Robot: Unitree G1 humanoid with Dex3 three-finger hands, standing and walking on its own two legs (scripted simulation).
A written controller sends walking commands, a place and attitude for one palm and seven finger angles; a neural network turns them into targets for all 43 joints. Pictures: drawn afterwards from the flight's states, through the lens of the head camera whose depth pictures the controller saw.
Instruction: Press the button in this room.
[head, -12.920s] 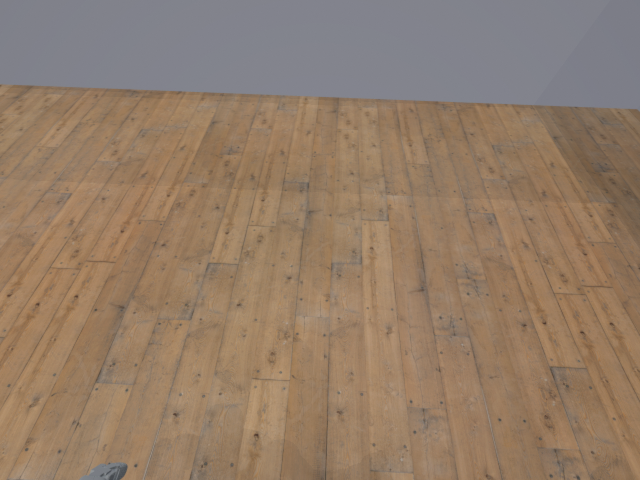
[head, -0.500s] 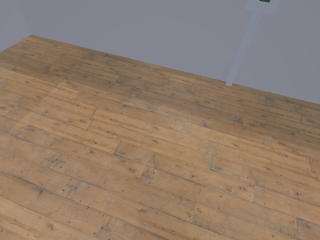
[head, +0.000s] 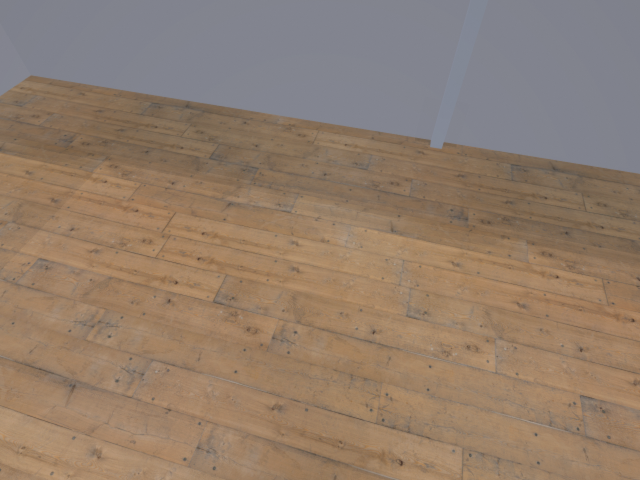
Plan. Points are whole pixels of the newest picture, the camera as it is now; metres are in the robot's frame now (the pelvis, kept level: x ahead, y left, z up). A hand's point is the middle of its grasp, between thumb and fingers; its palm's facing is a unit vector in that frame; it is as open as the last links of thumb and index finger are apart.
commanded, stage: turn or walk to find it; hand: left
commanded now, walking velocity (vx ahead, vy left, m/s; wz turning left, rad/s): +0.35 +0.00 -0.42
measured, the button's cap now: out of the picture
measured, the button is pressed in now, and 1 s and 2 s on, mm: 0 0 0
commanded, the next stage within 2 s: stand and wait in 1.10 s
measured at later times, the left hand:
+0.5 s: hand out of the picture +0.09 +0.11 -0.16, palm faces -0.09 -0.98 -0.19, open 7.4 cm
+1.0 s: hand (213, 426) +0.22 +0.18 -0.17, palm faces +0.08 -0.97 -0.22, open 7.4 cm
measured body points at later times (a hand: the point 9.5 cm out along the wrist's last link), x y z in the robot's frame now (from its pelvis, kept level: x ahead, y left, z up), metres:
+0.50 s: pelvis +0.06 -0.05 +0.01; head +0.08 -0.08 +0.46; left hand +0.09 +0.17 -0.14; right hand +0.08 -0.30 -0.15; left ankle +0.13 +0.09 -0.67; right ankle +0.02 -0.12 -0.73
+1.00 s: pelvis +0.14 -0.02 +0.00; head +0.17 -0.01 +0.45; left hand +0.21 +0.23 -0.15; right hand +0.21 -0.26 -0.14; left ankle +0.20 +0.05 -0.73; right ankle +0.14 -0.19 -0.67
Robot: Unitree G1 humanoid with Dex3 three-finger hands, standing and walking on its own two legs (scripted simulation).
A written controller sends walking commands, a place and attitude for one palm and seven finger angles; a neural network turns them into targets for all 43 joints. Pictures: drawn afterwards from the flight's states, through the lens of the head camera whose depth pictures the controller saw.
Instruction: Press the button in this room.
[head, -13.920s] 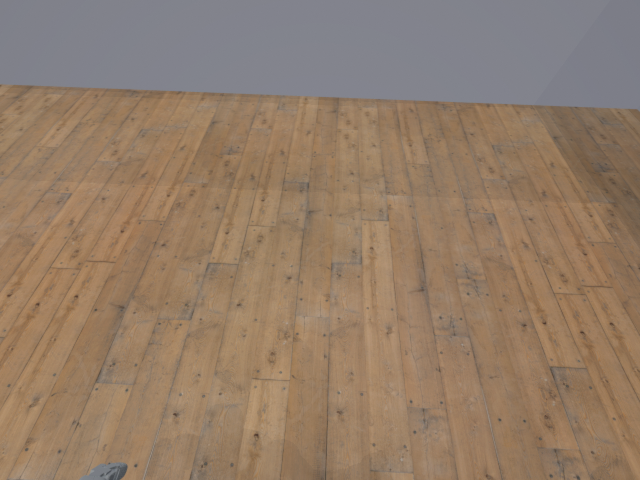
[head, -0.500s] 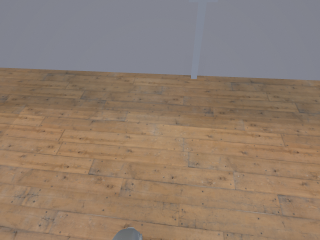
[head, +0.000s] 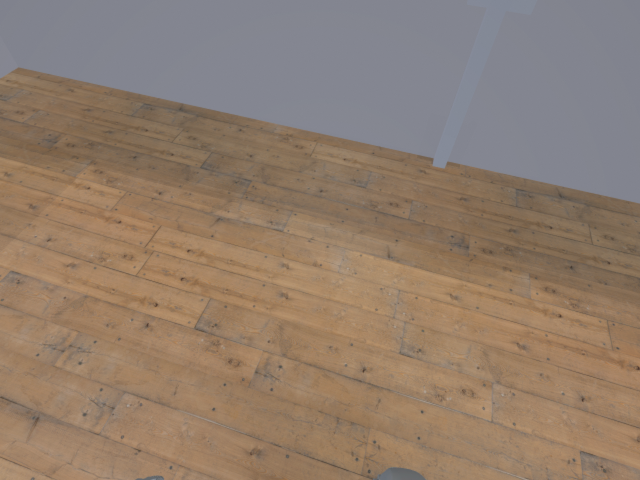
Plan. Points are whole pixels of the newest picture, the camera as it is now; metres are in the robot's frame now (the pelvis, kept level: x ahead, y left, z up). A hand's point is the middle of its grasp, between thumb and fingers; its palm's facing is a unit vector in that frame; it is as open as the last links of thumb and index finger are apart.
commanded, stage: turn or walk to find it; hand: left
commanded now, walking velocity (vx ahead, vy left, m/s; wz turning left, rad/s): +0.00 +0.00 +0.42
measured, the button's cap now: out of the picture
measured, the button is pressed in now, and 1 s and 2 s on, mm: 0 0 0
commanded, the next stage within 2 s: stand and wait in 0.10 s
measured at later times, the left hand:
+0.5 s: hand out of the picture -0.01 +0.11 -0.15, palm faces +0.15 -0.96 -0.24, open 7.3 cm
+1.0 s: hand out of the picture +0.02 +0.12 -0.17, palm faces -0.01 -0.96 -0.28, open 7.4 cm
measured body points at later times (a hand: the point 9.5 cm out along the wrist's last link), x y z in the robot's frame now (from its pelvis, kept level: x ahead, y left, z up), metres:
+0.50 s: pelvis -0.01 -0.07 +0.01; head +0.02 -0.10 +0.46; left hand -0.02 +0.16 -0.14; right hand +0.05 -0.31 -0.16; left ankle -0.06 +0.08 -0.70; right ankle +0.00 -0.16 -0.74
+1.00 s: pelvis -0.05 -0.09 -0.01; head -0.02 -0.11 +0.43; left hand +0.02 +0.17 -0.15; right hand +0.00 -0.34 -0.18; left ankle -0.09 +0.06 -0.71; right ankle -0.05 -0.18 -0.74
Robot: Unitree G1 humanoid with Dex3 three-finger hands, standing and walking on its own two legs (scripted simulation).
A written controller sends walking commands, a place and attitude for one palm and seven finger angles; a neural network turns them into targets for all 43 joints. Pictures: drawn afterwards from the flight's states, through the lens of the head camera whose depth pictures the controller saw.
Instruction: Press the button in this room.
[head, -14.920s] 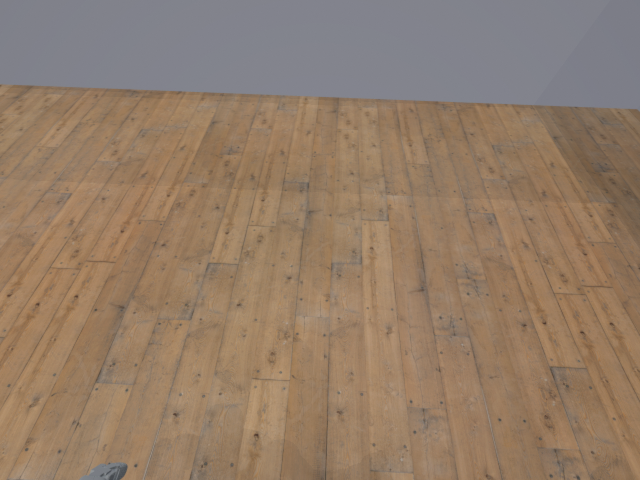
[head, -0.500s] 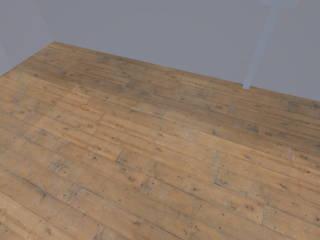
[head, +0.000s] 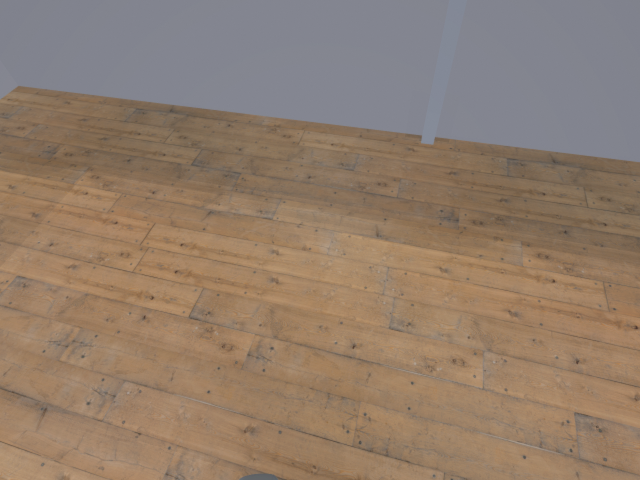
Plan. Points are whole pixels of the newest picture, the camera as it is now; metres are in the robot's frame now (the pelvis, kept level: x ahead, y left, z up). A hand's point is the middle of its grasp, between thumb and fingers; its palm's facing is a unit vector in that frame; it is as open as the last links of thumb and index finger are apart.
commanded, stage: stand and wait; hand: left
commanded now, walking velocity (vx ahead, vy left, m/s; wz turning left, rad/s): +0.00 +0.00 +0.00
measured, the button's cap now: out of the picture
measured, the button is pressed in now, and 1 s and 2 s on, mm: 0 0 0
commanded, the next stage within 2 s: turn or walk to find it in 0.10 s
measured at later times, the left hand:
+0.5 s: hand out of the picture +0.01 +0.20 -0.16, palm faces +0.08 -0.98 -0.20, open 7.4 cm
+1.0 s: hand out of the picture +0.11 +0.16 -0.16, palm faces -0.08 -0.98 -0.20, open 7.4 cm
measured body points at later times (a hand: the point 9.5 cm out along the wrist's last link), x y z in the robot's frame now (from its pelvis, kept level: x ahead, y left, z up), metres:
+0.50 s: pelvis -0.01 +0.01 +0.02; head +0.00 +0.01 +0.47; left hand +0.00 +0.25 -0.14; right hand +0.00 -0.21 -0.14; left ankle -0.01 +0.13 -0.72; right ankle +0.00 -0.10 -0.72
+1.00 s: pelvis +0.08 -0.02 +0.00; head +0.10 -0.05 +0.45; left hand +0.11 +0.21 -0.14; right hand -0.03 -0.24 -0.16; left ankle -0.01 +0.13 -0.72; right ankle +0.10 -0.12 -0.72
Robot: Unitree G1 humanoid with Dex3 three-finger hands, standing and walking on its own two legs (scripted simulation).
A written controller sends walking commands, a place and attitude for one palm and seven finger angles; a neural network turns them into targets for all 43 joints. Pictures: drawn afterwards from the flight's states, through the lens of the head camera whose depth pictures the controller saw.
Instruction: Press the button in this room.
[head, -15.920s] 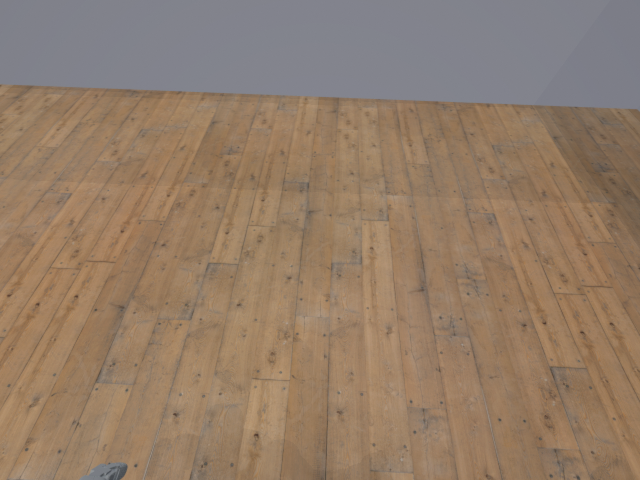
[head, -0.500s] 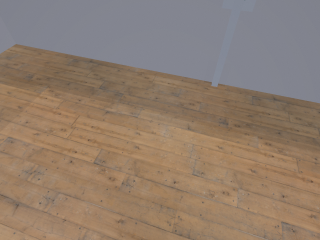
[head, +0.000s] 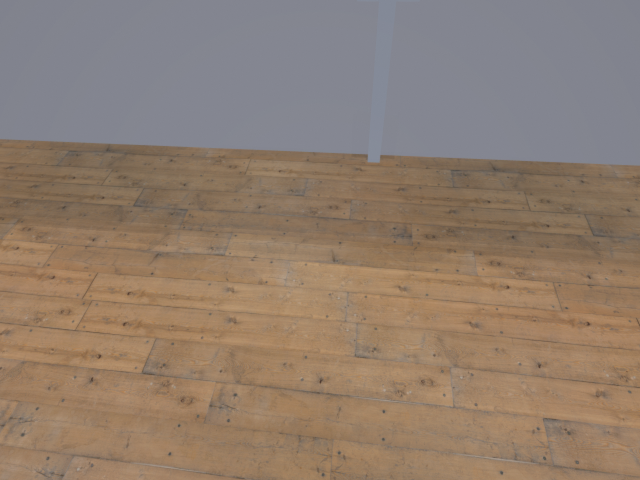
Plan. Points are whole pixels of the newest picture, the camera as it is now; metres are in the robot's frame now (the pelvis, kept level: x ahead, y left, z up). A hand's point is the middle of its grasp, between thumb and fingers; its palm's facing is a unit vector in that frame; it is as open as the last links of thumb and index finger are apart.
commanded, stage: turn or walk to find it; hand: left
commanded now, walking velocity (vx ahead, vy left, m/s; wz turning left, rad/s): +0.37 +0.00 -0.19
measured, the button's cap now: out of the picture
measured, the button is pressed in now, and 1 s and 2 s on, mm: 0 0 0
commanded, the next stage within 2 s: stand and wait in 0.20 s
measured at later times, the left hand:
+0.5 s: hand out of the picture +0.14 +0.16 -0.18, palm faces +0.04 -0.99 -0.12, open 7.4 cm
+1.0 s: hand (241, 343) +0.36 +0.16 -0.15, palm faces -0.06 -0.97 -0.23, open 7.3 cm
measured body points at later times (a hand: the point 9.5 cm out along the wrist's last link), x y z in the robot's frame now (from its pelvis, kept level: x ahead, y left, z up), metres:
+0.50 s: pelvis +0.22 +0.01 -0.01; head +0.27 +0.03 +0.44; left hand +0.14 +0.21 -0.17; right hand +0.35 -0.22 -0.14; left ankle +0.32 +0.09 -0.73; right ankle +0.05 -0.09 -0.70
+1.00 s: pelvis +0.30 -0.02 +0.02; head +0.29 -0.03 +0.47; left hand +0.36 +0.21 -0.13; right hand +0.26 -0.23 -0.15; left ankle +0.32 +0.09 -0.73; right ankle +0.29 -0.13 -0.73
